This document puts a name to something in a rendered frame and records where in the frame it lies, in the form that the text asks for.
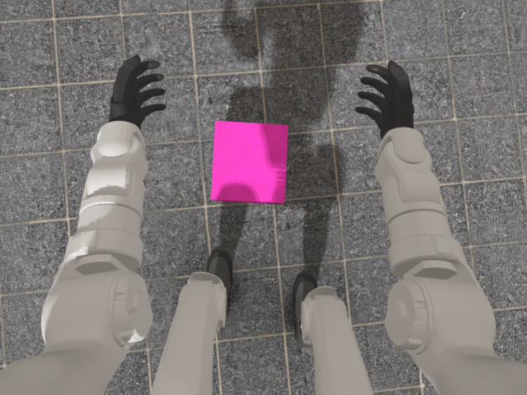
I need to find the robot left forearm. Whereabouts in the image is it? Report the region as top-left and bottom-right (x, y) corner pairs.
(41, 121), (148, 342)

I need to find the right robot foot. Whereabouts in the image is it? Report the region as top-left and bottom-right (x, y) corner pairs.
(292, 274), (317, 346)

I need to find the right robot hand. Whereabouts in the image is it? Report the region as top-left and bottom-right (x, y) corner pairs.
(355, 60), (414, 140)

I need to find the left robot shin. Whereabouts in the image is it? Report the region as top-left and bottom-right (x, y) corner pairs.
(179, 272), (224, 300)

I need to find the carton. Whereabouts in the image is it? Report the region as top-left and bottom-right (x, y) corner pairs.
(211, 121), (288, 204)

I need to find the robot right upper arm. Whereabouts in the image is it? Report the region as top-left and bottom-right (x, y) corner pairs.
(385, 276), (527, 395)

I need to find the robot right forearm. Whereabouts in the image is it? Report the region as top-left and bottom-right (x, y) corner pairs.
(375, 128), (496, 344)

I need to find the left robot hand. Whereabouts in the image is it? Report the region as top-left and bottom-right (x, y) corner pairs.
(109, 55), (166, 131)

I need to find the robot left upper arm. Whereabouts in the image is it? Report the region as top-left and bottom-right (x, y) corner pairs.
(0, 269), (153, 395)

